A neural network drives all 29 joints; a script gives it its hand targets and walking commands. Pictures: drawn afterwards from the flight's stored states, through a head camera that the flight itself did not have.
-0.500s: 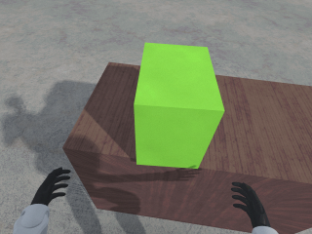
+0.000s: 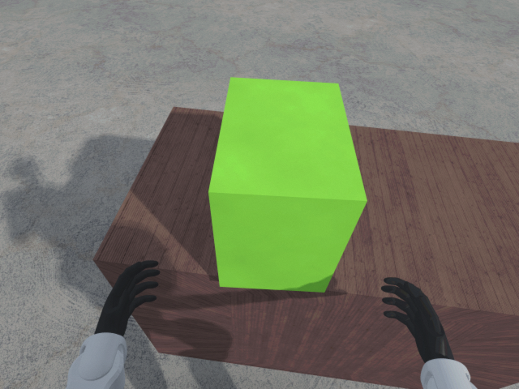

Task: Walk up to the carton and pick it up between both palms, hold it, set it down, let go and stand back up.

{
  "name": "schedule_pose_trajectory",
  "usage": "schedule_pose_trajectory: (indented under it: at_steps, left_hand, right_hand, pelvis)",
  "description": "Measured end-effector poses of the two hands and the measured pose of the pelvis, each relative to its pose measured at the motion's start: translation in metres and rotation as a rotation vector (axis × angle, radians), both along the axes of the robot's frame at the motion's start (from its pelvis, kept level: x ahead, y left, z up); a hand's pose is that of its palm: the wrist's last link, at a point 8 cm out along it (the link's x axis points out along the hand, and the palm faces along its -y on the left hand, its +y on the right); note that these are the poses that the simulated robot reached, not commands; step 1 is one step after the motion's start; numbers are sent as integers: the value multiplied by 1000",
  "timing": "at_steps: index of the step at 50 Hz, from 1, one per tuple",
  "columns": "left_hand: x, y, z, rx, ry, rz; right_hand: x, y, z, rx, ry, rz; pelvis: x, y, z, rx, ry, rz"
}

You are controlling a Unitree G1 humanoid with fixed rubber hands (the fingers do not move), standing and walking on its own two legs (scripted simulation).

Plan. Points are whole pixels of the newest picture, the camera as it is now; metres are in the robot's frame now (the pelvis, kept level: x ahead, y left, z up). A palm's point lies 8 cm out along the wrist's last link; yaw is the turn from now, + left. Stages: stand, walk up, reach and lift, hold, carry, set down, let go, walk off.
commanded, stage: reach and lift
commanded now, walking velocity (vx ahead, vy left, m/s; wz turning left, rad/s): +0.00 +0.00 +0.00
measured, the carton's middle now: (278, 186) +0.46 -0.01 +0.03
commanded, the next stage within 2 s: none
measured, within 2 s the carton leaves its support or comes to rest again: neither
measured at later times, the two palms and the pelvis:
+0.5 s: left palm (115, 286) +0.24 +0.21 +0.05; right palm (408, 294) +0.24 -0.19 +0.06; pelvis +0.01 +0.00 +0.00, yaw +0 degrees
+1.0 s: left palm (114, 214) +0.32 +0.22 +0.12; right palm (401, 227) +0.33 -0.19 +0.10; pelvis +0.01 +0.00 +0.00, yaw +0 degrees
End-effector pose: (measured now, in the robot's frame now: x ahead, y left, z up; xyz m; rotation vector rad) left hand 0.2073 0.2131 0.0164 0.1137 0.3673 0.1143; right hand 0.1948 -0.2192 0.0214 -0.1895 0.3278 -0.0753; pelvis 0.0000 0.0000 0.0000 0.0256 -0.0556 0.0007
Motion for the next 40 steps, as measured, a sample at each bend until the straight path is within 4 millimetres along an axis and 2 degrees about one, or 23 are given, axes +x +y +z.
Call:
schedule_pose_trajectory:
  at_steps: [8,15,21,24,31,36,40]
  left_hand:
    - [9,7,10,8,-44,33]
    - [16,8,26,-2,-104,27]
    - [19,6,26,-17,-65,27]
    - [28,3,33,-33,-69,19]
    - [64,-1,66,-32,-147,1]
    - [78,10,68,-30,-100,43]
    - [83,12,73,-31,-92,50]
  right_hand:
    - [14,19,7,54,-44,31]
    - [22,23,23,59,-107,18]
    - [33,25,28,60,-95,17]
    - [44,28,36,60,-108,26]
    - [75,35,55,71,-153,36]
    - [90,35,54,88,-130,14]
    - [101,34,62,84,-151,8]
  pelvis:
    - [10,-5,1,6,15,0]
    - [12,-4,1,5,19,0]
    - [11,-4,1,5,17,0]
    - [11,-4,1,5,17,0]
    - [13,-4,1,5,20,0]
    - [16,-4,1,5,24,0]
    - [17,-4,1,6,26,0]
